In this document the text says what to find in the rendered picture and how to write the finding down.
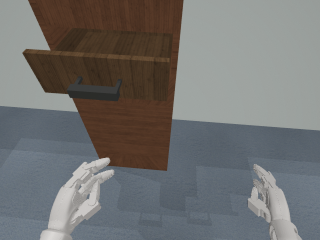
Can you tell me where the robot right hand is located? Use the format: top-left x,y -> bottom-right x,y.
248,164 -> 291,224

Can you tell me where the robot left hand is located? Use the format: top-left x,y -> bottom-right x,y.
48,157 -> 115,235

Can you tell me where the drawer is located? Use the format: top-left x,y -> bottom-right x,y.
22,28 -> 173,102

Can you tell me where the robot left forearm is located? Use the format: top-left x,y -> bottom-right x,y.
40,229 -> 73,240

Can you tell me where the robot right forearm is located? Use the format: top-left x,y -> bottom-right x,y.
268,219 -> 302,240

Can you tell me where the handle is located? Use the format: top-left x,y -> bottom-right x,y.
66,76 -> 122,102

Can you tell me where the cabinet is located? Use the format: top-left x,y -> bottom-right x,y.
28,0 -> 184,171

